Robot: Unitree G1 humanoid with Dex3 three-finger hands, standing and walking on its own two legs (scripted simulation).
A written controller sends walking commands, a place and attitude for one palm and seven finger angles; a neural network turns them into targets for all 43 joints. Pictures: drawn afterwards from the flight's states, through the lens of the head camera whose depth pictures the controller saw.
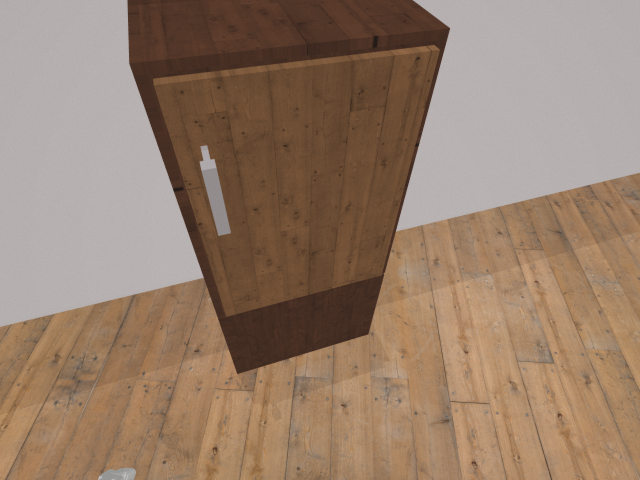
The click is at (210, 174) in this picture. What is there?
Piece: cupboard door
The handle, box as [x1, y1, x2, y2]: [200, 145, 230, 235]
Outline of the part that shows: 200,146 203,156 203,160 200,161 201,170 218,235 229,233 229,226 214,159 209,159 206,145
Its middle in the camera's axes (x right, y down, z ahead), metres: -0.17 -0.07 +0.61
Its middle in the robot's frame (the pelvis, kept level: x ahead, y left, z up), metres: +0.51 +0.20 +0.05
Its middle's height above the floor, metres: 0.82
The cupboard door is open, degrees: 0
